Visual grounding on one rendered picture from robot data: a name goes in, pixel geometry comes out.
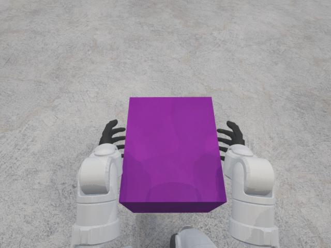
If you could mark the left robot forearm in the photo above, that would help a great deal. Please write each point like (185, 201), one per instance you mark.
(97, 193)

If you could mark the right robot hand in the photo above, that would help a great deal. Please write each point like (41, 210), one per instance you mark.
(236, 136)

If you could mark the robot right shin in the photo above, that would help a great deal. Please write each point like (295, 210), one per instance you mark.
(185, 227)

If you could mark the right robot thigh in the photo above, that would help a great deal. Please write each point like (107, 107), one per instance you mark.
(193, 238)

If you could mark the carton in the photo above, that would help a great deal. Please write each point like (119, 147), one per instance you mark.
(171, 158)

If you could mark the right robot forearm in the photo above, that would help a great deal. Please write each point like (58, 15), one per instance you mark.
(253, 193)

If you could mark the left robot hand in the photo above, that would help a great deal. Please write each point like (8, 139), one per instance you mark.
(109, 132)

